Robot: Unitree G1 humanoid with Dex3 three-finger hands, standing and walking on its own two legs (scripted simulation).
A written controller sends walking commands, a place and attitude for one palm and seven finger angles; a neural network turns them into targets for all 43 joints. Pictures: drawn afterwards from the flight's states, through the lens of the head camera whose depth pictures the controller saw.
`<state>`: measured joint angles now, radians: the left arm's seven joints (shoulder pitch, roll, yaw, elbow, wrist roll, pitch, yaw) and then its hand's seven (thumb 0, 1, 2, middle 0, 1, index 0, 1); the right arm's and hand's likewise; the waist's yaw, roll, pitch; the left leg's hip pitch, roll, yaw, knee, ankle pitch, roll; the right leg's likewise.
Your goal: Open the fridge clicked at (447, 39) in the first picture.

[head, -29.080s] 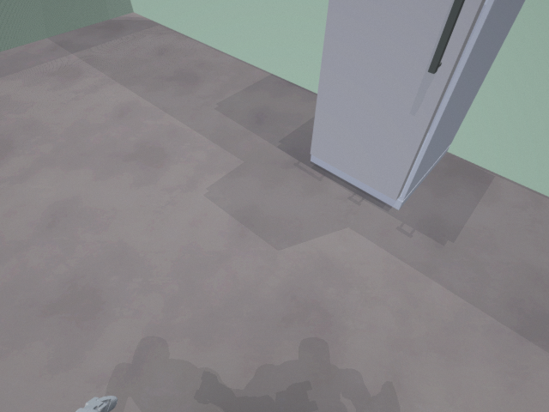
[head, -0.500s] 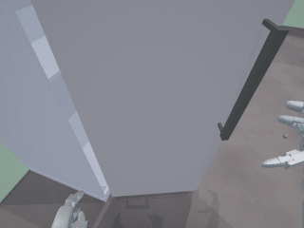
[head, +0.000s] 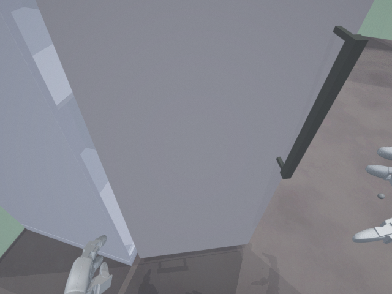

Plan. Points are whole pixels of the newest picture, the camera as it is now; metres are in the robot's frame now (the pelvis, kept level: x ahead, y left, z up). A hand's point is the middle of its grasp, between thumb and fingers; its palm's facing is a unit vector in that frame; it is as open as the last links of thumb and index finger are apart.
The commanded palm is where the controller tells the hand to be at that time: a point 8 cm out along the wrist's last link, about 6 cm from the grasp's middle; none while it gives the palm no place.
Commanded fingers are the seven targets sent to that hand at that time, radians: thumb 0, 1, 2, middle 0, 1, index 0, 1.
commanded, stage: draw the hand back to the body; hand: right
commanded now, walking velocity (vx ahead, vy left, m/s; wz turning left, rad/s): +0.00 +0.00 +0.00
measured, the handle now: (307, 118) +0.44 -0.24 +0.16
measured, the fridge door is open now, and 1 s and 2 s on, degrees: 65 65 65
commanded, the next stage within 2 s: step back with the hand held close in 1.70 s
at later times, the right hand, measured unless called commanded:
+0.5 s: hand (385, 199) +0.24 -0.30 +0.15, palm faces +0.17 +0.98 -0.05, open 14.7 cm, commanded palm +0.20 -0.34 +0.16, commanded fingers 0.00 0.55 -0.20 0.25 1.15 0.25 1.15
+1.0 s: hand out of the picture +0.22 -0.30 +0.16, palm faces +0.46 +0.81 -0.36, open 12.1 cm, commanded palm +0.17 -0.33 +0.18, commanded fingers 0.00 -0.36 -0.64 0.22 0.62 0.22 0.62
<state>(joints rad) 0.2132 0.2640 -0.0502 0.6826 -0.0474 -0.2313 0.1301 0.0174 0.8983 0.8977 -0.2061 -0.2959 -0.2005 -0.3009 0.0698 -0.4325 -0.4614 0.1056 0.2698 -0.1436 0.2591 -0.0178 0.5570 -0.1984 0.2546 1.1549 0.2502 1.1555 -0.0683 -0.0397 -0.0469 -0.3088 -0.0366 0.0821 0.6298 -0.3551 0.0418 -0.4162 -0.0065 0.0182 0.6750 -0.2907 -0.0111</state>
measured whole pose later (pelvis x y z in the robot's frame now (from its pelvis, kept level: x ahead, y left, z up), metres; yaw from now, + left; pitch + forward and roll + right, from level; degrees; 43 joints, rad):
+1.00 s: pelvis +0.02 -0.03 +0.01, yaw +1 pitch -3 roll +1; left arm 0.23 0.23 -0.05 0.69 -0.01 -0.17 0.08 0.02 0.90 0.90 -0.21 -0.30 -0.20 -0.30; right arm 0.36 -0.37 -0.34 -0.29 0.09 -0.06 -0.11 -0.01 -0.01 -0.47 0.24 0.82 0.23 0.83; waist -0.07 -0.05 0.00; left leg -0.11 0.00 0.04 0.48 -0.31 0.00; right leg -0.21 0.03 -0.02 0.52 -0.25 -0.05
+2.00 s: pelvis +0.02 -0.02 +0.02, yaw +2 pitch -1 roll +1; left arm 0.15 0.24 -0.03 0.60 0.00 0.00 0.07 0.02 0.90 0.90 -0.21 -0.30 -0.20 -0.30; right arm 0.44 -0.38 -0.36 -0.41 0.06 -0.11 -0.10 0.01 -0.89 -0.90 0.21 0.31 0.20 0.31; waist -0.04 -0.04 0.03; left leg -0.12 -0.04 0.03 0.39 -0.25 0.01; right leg -0.23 0.00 -0.02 0.48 -0.23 -0.03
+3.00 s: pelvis -0.14 -0.07 +0.01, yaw +0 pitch +1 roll +5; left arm 0.16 0.21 0.01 0.58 0.02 -0.07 0.08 0.02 0.90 0.90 -0.21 -0.30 -0.20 -0.30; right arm 0.43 -0.46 -0.44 -0.47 0.02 -0.23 -0.10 0.01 -0.88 -0.90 0.21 0.31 0.21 0.31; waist 0.01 0.01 0.02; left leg -0.34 -0.12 -0.08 0.81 -0.35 -0.02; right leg -0.42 0.01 0.01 0.49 -0.09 -0.10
